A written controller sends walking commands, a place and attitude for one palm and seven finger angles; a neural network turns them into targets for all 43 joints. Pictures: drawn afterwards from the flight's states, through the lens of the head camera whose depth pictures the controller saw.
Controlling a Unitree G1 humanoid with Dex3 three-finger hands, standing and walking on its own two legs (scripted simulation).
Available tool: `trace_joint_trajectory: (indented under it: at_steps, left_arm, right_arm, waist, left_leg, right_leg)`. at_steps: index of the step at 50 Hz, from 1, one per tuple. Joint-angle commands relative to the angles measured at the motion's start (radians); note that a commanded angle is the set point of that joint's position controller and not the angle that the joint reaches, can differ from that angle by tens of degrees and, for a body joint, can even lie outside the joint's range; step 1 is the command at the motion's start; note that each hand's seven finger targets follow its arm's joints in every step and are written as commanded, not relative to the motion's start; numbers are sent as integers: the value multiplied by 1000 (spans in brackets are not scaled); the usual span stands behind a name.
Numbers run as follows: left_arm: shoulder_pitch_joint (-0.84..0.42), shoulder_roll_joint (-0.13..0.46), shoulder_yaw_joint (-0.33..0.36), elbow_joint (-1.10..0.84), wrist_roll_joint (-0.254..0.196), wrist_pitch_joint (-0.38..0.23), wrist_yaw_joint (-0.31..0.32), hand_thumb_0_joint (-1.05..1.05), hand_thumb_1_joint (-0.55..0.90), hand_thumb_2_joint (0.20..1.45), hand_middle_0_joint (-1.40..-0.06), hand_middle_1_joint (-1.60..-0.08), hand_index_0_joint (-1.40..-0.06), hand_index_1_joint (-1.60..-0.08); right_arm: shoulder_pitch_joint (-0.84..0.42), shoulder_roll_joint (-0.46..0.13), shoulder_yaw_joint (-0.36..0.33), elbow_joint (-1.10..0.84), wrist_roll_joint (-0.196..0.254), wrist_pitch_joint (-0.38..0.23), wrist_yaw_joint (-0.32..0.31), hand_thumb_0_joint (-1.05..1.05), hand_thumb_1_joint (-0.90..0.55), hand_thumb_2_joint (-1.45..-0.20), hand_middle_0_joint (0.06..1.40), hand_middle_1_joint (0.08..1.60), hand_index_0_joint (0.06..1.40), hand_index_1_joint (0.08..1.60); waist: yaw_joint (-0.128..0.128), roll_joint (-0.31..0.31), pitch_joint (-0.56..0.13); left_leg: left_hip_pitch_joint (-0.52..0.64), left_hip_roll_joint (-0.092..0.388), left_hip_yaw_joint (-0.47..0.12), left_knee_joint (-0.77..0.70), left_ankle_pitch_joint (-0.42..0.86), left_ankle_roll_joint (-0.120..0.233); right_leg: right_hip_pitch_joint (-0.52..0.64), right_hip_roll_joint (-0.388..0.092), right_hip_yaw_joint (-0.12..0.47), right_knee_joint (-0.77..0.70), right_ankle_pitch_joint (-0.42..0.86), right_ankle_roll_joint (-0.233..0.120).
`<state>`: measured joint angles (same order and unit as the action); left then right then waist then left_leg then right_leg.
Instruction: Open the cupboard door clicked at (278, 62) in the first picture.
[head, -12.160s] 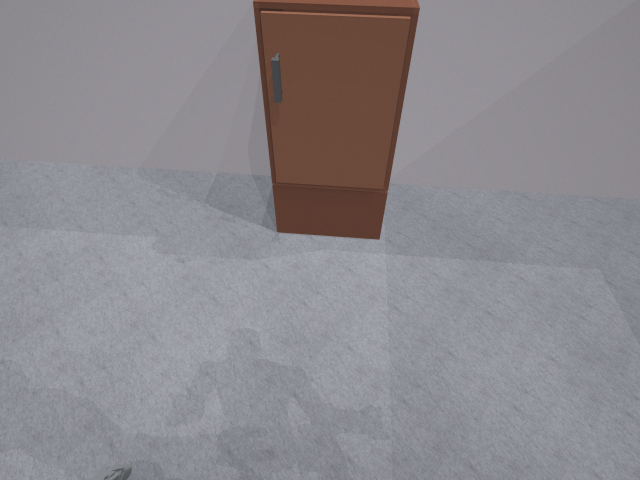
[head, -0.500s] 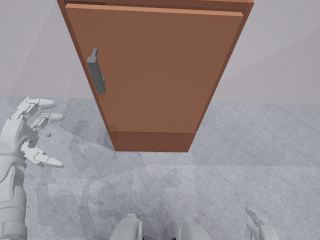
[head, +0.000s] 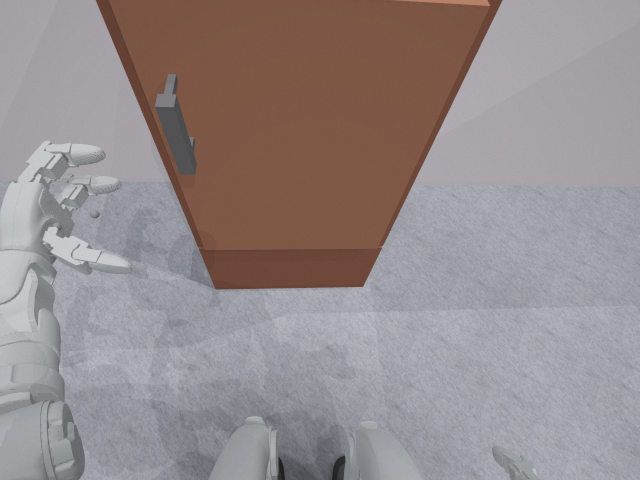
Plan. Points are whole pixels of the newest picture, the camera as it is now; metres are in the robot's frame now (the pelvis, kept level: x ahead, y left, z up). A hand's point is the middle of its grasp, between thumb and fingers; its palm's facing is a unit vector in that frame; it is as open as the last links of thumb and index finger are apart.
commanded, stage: move the hooked fingers beside the handle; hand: left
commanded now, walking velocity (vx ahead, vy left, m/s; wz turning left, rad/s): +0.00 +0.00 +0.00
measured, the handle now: (180, 126) +0.56 +0.20 +0.04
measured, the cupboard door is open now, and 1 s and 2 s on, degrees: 0 0 0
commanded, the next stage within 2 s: slide the fingers in behind the handle in 1.58 s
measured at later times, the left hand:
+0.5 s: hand (113, 167) +0.48 +0.26 +0.05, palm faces +0.05 -1.00 -0.02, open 14.0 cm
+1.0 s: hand (121, 151) +0.51 +0.27 +0.04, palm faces +0.06 -1.00 -0.02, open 14.0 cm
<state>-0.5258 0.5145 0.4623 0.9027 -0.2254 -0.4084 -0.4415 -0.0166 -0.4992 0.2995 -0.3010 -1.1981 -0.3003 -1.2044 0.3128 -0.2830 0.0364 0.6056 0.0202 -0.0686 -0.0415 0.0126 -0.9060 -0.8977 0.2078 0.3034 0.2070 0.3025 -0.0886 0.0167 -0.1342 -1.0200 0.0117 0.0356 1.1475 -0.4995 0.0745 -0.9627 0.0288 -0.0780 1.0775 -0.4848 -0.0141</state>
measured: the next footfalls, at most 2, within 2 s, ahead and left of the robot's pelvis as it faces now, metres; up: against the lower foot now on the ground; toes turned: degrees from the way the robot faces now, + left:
none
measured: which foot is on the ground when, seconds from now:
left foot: down 0.00-1.00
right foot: down 0.00-1.00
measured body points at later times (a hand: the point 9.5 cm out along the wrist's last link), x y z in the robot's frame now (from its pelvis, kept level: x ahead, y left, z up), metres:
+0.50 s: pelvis +0.00 +0.00 -0.01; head +0.14 +0.04 +0.42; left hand +0.47 +0.32 +0.06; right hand +0.03 -0.27 -0.11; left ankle +0.02 +0.07 -0.65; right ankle +0.01 -0.12 -0.65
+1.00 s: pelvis +0.00 +0.00 -0.02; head +0.18 +0.04 +0.40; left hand +0.50 +0.32 +0.04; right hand +0.00 -0.27 -0.11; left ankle +0.02 +0.07 -0.65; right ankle +0.01 -0.12 -0.65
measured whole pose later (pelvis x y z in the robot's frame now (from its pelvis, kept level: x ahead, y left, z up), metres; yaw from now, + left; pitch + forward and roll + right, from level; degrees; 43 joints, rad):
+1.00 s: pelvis +0.00 +0.00 -0.02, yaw -2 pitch +28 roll -6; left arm -0.86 0.69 0.55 1.13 -0.12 -0.41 -0.41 -0.02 -0.50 0.30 -0.30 -1.20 -0.30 -1.20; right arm 0.37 -0.28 0.06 0.61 -0.01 0.08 -0.01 0.01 -0.91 -0.90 0.21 0.30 0.21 0.30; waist -0.18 0.03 -0.12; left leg -1.19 0.04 0.02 1.22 -0.52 0.07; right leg -1.12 0.06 -0.09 1.11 -0.49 -0.01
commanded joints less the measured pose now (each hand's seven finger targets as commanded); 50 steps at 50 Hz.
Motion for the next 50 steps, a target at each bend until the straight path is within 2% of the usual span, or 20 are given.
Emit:
trace_joint_trajectory:
  at_steps: [1,2,3,7,11,14,15,18,23,27,31,32,34,36,38,40,42,45,47,50]
  left_arm:
    - [-356,281,41,-166,-12,-81,2,0,-500,300,-300,-1200,-300,-1200]
    - [-370,276,40,-166,-16,-86,0,0,-500,300,-300,-1200,-300,-1200]
    - [-382,290,41,-175,-9,-89,-1,0,-500,300,-300,-1200,-300,-1200]
    - [-414,261,15,-117,-1,-77,6,0,-500,300,-300,-1200,-300,-1200]
    - [-491,328,56,-34,19,-75,28,0,-500,300,-300,-1200,-300,-1200]
    - [-559,358,60,-54,37,-105,35,0,-500,300,-300,-1200,-300,-1200]
    - [-572,396,87,-63,41,-115,40,0,-500,300,-300,-1200,-300,-1200]
    - [-608,355,40,-43,52,-124,34,0,-500,300,-300,-1200,-300,-1200]
    - [-608,385,55,80,51,-71,20,0,-500,300,-300,-1200,-300,-1200]
    - [-685,473,89,95,65,-57,26,0,-500,300,-300,-1200,-300,-1200]
    - [-754,504,102,13,81,-100,40,0,-500,300,-300,-1200,-300,-1200]
    - [-759,477,83,30,78,-103,37,0,-500,300,-300,-1200,-300,-1200]
    - [-780,517,104,97,82,-83,33,0,-500,300,-300,-1200,-300,-1200]
    - [-729,503,83,156,89,-46,21,0,-500,300,-300,-1200,-300,-1200]
    - [-684,509,84,166,101,-26,7,0,-500,300,-300,-1200,-300,-1200]
    - [-695,515,79,138,104,-20,6,0,-500,300,-300,-1200,-300,-1200]
    - [-727,515,89,92,91,-35,10,0,-500,300,-300,-1200,-300,-1200]
    - [-773,545,129,-20,75,-77,25,0,-500,300,-300,-1200,-300,-1200]
    - [-748,551,149,-46,70,-91,36,0,-500,300,-300,-1200,-300,-1200]
    - [-700,509,119,8,86,-63,42,0,-500,300,-300,-1200,-300,-1200]
  right_arm:
    - [109,-187,-77,-75,3,-4,-8,0,-900,-900,200,300,200,300]
    - [117,-188,-78,-73,1,0,-8,0,-900,-900,200,300,200,300]
    - [121,-192,-79,-70,1,6,-6,0,-900,-900,200,300,200,300]
    - [136,-190,-79,-63,0,32,-2,0,-900,-900,200,300,200,300]
    - [148,-199,-73,-52,-3,53,-6,0,-900,-900,200,300,200,300]
    - [156,-198,-70,-48,-9,61,-5,0,-900,-900,200,300,200,300]
    - [162,-203,-70,-42,-13,67,-5,0,-900,-900,200,300,200,300]
    - [170,-197,-67,-33,-17,77,0,0,-900,-900,200,300,200,300]
    - [187,-208,-59,-32,-13,98,-3,0,-900,-900,200,300,200,300]
    - [196,-215,-50,-39,-16,106,-8,0,-900,-900,200,300,200,300]
    - [209,-214,-53,-36,-26,110,0,0,-900,-900,200,300,200,300]
    - [214,-211,-52,-29,-26,112,3,0,-900,-900,200,300,200,300]
    - [220,-221,-48,-20,-25,116,2,0,-900,-900,200,300,200,300]
    - [224,-222,-42,-31,-20,124,2,0,-900,-900,200,300,200,300]
    - [235,-222,-41,-42,-21,131,3,0,-900,-900,200,300,200,300]
    - [236,-223,-41,-46,-22,139,4,0,-900,-900,200,300,200,300]
    - [239,-222,-43,-47,-25,139,6,0,-900,-900,200,300,200,300]
    - [243,-222,-54,-39,-29,137,11,0,-900,-900,200,300,200,300]
    - [248,-219,-58,-36,-30,133,15,0,-900,-900,200,300,200,300]
    - [249,-211,-56,-24,-26,142,19,0,-900,-900,200,300,200,300]
  waist:
    - [-1,134,-413]
    - [-7,122,-422]
    - [2,157,-450]
    - [-16,136,-414]
    - [-31,90,-388]
    - [-32,171,-447]
    - [-29,172,-465]
    - [-45,215,-476]
    - [-65,140,-451]
    - [-78,129,-419]
    - [-78,224,-538]
    - [-92,224,-533]
    - [-108,185,-489]
    - [-106,168,-458]
    - [-84,199,-486]
    - [-88,208,-489]
    - [-95,210,-503]
    - [-83,252,-607]
    - [-70,273,-629]
    - [-77,242,-558]
  left_leg:
    - [420,31,-136,-154,409,-66]
    - [436,34,-144,-150,444,-66]
    - [465,37,-147,-148,481,-74]
    - [460,42,-161,-151,477,-75]
    - [381,34,-153,-147,372,-61]
    - [434,36,-159,-132,420,-72]
    - [450,39,-164,-127,446,-76]
    - [495,47,-175,-118,496,-85]
    - [392,38,-154,-103,444,-58]
    - [308,33,-145,-85,391,-45]
    - [411,41,-160,-64,490,-60]
    - [419,44,-163,-54,506,-60]
    - [354,45,-160,-47,459,-51]
    - [299,38,-145,-53,417,-41]
    - [324,38,-146,-54,458,-44]
    - [340,42,-153,-54,473,-48]
    - [362,46,-160,-47,495,-49]
    - [452,52,-176,-47,559,-62]
    - [482,53,-179,-48,611,-68]
    - [466,55,-171,-65,596,-64]
  right_leg:
    - [68,13,31,-103,218,-18]
    - [61,15,27,-99,227,-20]
    - [56,15,28,-96,235,-19]
    - [19,16,20,-101,214,-18]
    - [27,14,24,-99,189,-15]
    - [1,17,27,-86,200,-18]
    - [0,18,25,-81,208,-20]
    - [-39,21,22,-79,209,-19]
    - [3,21,28,-84,235,-12]
    - [13,22,37,-77,230,-11]
    - [-13,26,36,-59,261,-13]
    - [-38,29,34,-56,265,-13]
    - [-30,29,36,-60,252,-8]
    - [-7,29,40,-67,248,-7]
    - [-6,27,35,-59,268,-10]
    - [-26,27,30,-57,269,-9]
    - [-38,30,28,-52,276,-11]
    - [-30,33,27,-50,288,-11]
    - [-16,36,28,-50,309,-15]
    - [-9,35,24,-73,305,-8]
